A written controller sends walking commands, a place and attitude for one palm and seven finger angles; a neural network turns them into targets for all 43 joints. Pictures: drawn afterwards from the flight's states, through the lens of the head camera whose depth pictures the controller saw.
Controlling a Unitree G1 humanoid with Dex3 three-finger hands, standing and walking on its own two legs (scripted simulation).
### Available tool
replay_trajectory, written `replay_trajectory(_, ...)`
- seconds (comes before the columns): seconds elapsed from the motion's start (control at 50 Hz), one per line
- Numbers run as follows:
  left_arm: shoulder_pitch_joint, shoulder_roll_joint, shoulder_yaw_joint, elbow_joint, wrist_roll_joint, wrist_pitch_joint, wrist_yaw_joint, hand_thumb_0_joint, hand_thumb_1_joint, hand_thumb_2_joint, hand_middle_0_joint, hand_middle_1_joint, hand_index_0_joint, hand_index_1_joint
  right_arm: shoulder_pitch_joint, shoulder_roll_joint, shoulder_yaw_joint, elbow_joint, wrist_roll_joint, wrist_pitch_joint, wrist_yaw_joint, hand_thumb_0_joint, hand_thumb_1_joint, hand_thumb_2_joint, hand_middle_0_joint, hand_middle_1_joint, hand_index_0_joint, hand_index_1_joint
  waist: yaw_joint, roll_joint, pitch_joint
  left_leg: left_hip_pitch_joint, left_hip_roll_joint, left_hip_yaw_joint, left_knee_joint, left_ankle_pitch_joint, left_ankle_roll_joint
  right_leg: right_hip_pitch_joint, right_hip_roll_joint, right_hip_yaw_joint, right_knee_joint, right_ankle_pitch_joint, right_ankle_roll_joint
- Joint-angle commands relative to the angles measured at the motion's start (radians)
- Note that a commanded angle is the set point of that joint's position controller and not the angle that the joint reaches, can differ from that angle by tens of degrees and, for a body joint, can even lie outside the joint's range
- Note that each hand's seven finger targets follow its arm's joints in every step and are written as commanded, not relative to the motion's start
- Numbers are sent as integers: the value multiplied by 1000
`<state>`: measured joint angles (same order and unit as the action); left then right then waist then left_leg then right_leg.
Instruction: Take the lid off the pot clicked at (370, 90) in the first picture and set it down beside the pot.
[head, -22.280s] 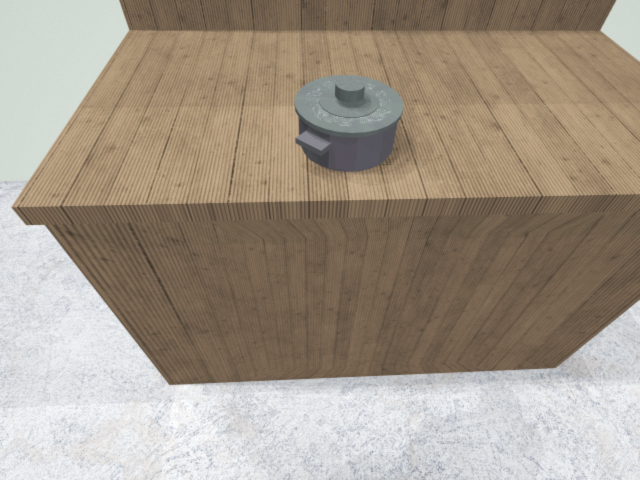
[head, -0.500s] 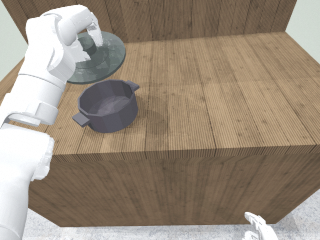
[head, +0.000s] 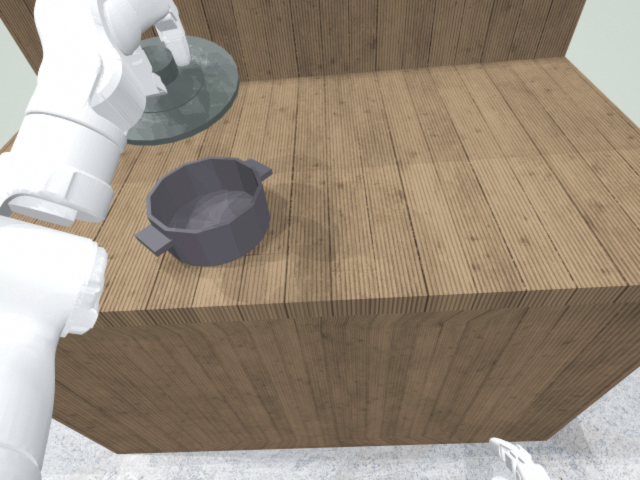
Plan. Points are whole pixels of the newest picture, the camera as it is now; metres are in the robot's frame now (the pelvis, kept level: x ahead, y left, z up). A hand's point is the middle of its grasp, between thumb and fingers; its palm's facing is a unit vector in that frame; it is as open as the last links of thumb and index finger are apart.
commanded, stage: move the lid sideways beside the pot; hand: left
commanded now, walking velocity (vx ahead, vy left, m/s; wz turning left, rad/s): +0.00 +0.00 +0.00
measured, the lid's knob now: (154, 66) +0.49 +0.18 +0.30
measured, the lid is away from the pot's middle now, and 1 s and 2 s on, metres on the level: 0.01 0.12 0.22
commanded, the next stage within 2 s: none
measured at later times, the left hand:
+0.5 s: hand (97, 78) +0.44 +0.22 +0.31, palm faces -0.10 -0.07 -0.99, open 7.6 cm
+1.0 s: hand (47, 83) +0.44 +0.28 +0.31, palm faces -0.12 -0.06 -0.99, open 7.6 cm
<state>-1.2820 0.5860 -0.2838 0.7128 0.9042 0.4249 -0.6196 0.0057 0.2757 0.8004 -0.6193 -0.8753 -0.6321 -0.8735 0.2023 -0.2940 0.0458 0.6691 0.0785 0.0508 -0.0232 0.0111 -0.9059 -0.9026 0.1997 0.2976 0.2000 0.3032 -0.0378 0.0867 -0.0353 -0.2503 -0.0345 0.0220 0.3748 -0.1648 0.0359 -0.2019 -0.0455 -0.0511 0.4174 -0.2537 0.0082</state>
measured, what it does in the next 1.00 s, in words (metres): stands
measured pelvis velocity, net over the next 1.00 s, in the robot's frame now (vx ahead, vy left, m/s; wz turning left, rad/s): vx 0.00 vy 0.01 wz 0.00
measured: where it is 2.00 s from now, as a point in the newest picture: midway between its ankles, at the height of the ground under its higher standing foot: outside the picture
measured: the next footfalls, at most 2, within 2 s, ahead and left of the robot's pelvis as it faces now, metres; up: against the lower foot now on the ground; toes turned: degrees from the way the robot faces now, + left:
none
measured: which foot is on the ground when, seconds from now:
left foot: down 0.00-1.00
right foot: down 0.00-1.00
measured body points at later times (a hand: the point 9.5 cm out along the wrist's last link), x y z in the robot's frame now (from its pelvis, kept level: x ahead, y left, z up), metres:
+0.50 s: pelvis +0.00 +0.00 +0.00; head +0.01 -0.03 +0.45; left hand +0.44 +0.22 +0.37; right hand +0.15 -0.25 -0.12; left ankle +0.02 +0.10 -0.74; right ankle -0.03 -0.12 -0.74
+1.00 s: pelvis +0.00 +0.01 +0.00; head +0.03 -0.02 +0.45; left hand +0.44 +0.28 +0.36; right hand +0.11 -0.25 -0.13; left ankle +0.02 +0.10 -0.74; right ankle -0.03 -0.12 -0.74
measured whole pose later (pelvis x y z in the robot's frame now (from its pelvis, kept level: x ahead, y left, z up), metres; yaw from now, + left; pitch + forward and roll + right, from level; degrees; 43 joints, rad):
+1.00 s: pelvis +0.00 +0.01 +0.00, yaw +0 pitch +4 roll +0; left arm -1.22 0.80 -0.16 0.74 0.95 0.30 -0.64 0.01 0.27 0.80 -0.62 -0.88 -0.64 -0.88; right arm 0.23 -0.30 0.04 0.64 0.10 0.12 -0.03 0.01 -0.91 -0.90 0.20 0.30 0.20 0.30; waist -0.05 0.07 -0.02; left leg -0.29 -0.03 0.02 0.39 -0.17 0.04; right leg -0.22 -0.04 -0.05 0.39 -0.23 0.01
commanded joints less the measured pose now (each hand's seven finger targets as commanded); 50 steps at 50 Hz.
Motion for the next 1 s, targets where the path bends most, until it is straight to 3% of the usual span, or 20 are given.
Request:
replay_trajectory(0.0, -615, 252, 119, -277, 23, -14, 65, 0, 701, 973, -795, -988, -804, -975, -104, -112, -36, -164, 1, -63, -7, 0, -900, -900, 200, 300, 200, 300, 6, -55, -451, 263, -25, -53, 26, 357, 50, 84, 53, 13, -18, 397, -52)
replay_trajectory(0.02, -661, 329, 178, -337, 40, -21, 71, 0, 701, 973, -795, -988, -804, -975, -106, -104, -36, -168, -1, -69, -6, 0, -900, -900, 200, 300, 200, 300, 20, -61, -489, 276, -22, -55, 23, 371, 45, 99, 57, 19, -10, 392, -49)
replay_trajectory(0.08, -631, 285, 147, -231, 36, -8, 58, 0, 701, 973, -795, -988, -804, -975, -103, -103, -37, -151, 1, -66, -10, 0, -900, -900, 200, 300, 200, 300, 8, -89, -393, 243, -27, -52, 19, 332, 50, 55, 60, 8, -19, 370, -51)
replay_trajectory(0.12, -562, 393, 218, -208, 69, -27, 59, 0, 701, 973, -795, -988, -804, -975, -92, -121, -38, -156, -4, -44, -8, 0, -900, -900, 200, 300, 200, 300, 23, -143, -393, 195, -21, -40, 13, 321, 45, 95, 55, 16, -17, 381, -48)
replay_trajectory(0.16, -575, 416, 221, -169, 81, -33, 56, 0, 701, 973, -795, -988, -804, -975, -94, -122, -37, -159, -4, -30, -11, 0, -900, -900, 200, 300, 200, 300, 27, -166, -379, 165, -23, -34, 6, 276, 47, 101, 51, 15, -13, 367, -47)
replay_trajectory(0.2, -526, 316, 156, -213, 52, -39, 51, 0, 701, 973, -795, -988, -804, -975, -106, -122, -42, -180, 3, -23, -3, 0, -900, -900, 200, 300, 200, 300, 19, -99, -403, 202, -19, -36, 22, 348, 47, 90, 49, 13, -13, 396, -51)
replay_trajectory(0.26, -533, 376, 199, -219, 75, -39, 50, 0, 701, 973, -795, -988, -804, -975, -105, -115, -42, -182, 0, -15, -4, 0, -900, -900, 200, 300, 200, 300, 22, -100, -427, 216, -17, -32, 32, 350, 49, 85, 53, 16, -7, 382, -49)
replay_trajectory(0.3, -523, 321, 154, -263, 50, -41, 45, 0, 701, 973, -795, -988, -804, -975, -104, -121, -45, -192, 8, -11, 0, 0, -900, -900, 200, 300, 200, 300, 9, -59, -422, 240, -15, -40, 37, 386, 50, 65, 53, 12, -16, 387, -51)
replay_trajectory(0.36, -553, 421, 224, -267, 71, -48, 44, 0, 701, 973, -795, -988, -804, -975, -104, -117, -41, -189, 4, -9, -8, 0, -900, -900, 200, 300, 200, 300, 16, -85, -429, 225, -22, -33, 38, 362, 54, 82, 56, 18, -13, 390, -48)
replay_trajectory(0.4, -532, 342, 156, -255, 43, -49, 35, 0, 701, 973, -795, -988, -804, -975, -99, -124, -44, -187, 15, -5, -7, 0, -900, -900, 200, 300, 200, 300, -4, -60, -383, 234, -18, -40, 38, 361, 52, 43, 56, 8, -28, 375, -49)
replay_trajectory(0.46, -563, 384, 182, -296, 59, -60, 37, 0, 701, 973, -795, -988, -804, -975, -106, -115, -43, -186, 14, -7, -9, 0, -900, -900, 200, 300, 200, 300, 2, -45, -410, 260, -20, -42, 41, 357, 52, 35, 63, 10, -22, 349, -50)
replay_trajectory(0.5, -519, 294, 109, -253, 34, -57, 32, 0, 701, 973, -795, -988, -804, -975, -90, -123, -45, -177, 20, -3, -6, 0, -900, -900, 200, 300, 200, 300, -18, -23, -355, 265, -17, -52, 40, 336, 48, -11, 65, -4, -40, 315, -53)
replay_trajectory(0.52, -561, 403, 189, -280, 57, -63, 42, 0, 701, 973, -795, -988, -804, -975, -86, -122, -45, -172, 18, -4, -7, 0, -900, -900, 200, 300, 200, 300, -2, -38, -385, 254, -14, -48, 26, 293, 43, 9, 68, 0, -37, 286, -50)
replay_trajectory(0.7, -537, 412, 180, -205, 52, -99, 45, 0, 701, 973, -795, -988, -804, -975, -61, -135, -43, -162, 18, 4, -15, 0, -900, -900, 200, 300, 200, 300, -16, -10, -394, 252, -16, -55, 35, 318, 47, 14, 67, -5, -44, 300, -57)
replay_trajectory(0.76, -527, 516, 247, -122, 85, -105, 42, 0, 701, 973, -795, -988, -804, -975, -59, -136, -40, -153, 15, 18, -21, 0, -900, -900, 200, 300, 200, 300, -3, -66, -365, 189, -18, -38, 19, 241, 49, 36, 67, 0, -44, 273, -53)
replay_trajectory(0.8, -503, 446, 188, -109, 64, -114, 37, 0, 701, 973, -795, -988, -804, -975, -50, -145, -43, -155, 21, 26, -17, 0, -900, -900, 200, 300, 200, 300, -17, -45, -339, 195, -11, -44, 16, 258, 46, 16, 65, -8, -53, 280, -55)
replay_trajectory(0.84, -558, 518, 246, -202, 84, -128, 43, 0, 701, 973, -795, -988, -804, -975, -69, -138, -45, -172, 14, 22, -17, 0, -900, -900, 200, 300, 200, 300, 1, -10, -421, 228, -14, -43, 29, 306, 50, 45, 68, 2, -35, 291, -56)
replay_trajectory(0.9, -498, 435, 180, -171, 63, -130, 41, 0, 701, 973, -795, -988, -804, -975, -35, -142, -50, -165, 22, 25, -16, 0, -900, -900, 200, 300, 200, 300, -22, 15, -380, 253, -6, -55, 31, 343, 48, -1, 71, -10, -55, 282, -56)
replay_trajectory(0.92, -534, 541, 261, -216, 87, -133, 49, 0, 701, 973, -795, -988, -804, -975, -33, -141, -51, -161, 19, 26, -14, 0, -900, -900, 200, 300, 200, 300, -4, -9, -413, 252, -3, -52, 27, 342, 45, 27, 74, -2, -48, 284, -53)
replay_trajectory(0.98, -541, 533, 243, -193, 89, -143, 42, 0, 701, 973, -795, -988, -804, -975, -43, -139, -47, -165, 20, 33, -21, 0, -900, -900, 200, 300, 200, 300, -12, 10, -391, 238, -10, -44, 22, 302, 50, 15, 75, -7, -51, 265, -56)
